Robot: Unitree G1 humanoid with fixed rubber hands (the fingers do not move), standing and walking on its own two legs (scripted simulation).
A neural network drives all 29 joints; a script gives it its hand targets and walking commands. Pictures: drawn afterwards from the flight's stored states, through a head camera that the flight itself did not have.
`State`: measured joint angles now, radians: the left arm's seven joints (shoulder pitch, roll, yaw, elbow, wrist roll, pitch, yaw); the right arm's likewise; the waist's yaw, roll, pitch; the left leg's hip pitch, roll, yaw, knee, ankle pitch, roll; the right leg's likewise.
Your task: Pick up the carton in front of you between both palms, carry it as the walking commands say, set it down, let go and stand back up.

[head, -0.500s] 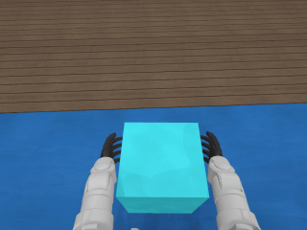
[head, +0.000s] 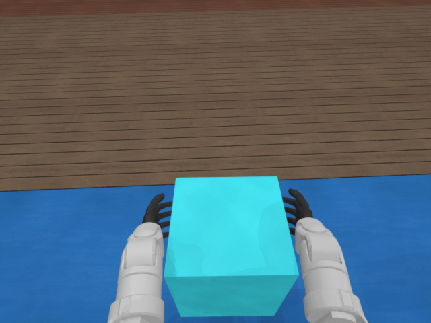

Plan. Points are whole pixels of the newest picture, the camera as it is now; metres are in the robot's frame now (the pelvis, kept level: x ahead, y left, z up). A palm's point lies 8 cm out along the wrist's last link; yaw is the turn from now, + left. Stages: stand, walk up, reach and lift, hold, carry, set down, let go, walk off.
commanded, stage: reach and lift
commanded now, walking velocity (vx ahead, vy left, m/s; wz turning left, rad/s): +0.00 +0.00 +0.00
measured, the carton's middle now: (227, 249) +0.29 +0.00 -0.05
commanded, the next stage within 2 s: hold in 0.76 s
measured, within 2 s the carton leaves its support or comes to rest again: neither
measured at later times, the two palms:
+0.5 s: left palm (151, 222) +0.31 +0.15 +0.04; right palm (302, 218) +0.31 -0.15 +0.04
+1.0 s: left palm (149, 221) +0.30 +0.15 +0.06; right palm (308, 217) +0.30 -0.15 +0.06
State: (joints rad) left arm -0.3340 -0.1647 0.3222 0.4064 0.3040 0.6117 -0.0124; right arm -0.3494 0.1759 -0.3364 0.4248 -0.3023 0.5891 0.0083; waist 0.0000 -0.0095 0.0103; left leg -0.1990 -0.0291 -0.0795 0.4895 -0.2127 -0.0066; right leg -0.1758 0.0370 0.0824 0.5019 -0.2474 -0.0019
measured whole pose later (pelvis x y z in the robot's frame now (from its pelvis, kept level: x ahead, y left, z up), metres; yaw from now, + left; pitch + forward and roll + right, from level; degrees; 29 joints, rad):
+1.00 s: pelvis +0.01 +0.00 +0.01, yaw +0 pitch -8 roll +0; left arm -0.24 -0.15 0.20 0.21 0.27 0.77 0.00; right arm -0.26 0.15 -0.22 0.23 -0.26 0.75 0.01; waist 0.00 -0.01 0.01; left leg -0.04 -0.03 -0.08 0.35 -0.17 0.00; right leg -0.02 0.03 0.09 0.36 -0.20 0.00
